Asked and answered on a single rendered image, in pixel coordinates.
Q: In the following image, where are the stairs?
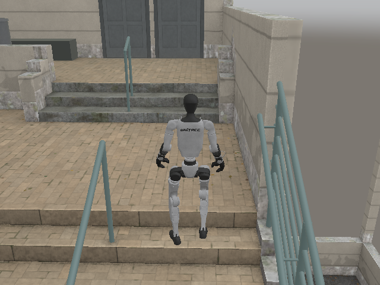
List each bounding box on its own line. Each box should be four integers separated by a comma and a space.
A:
38, 83, 219, 124
0, 210, 264, 285

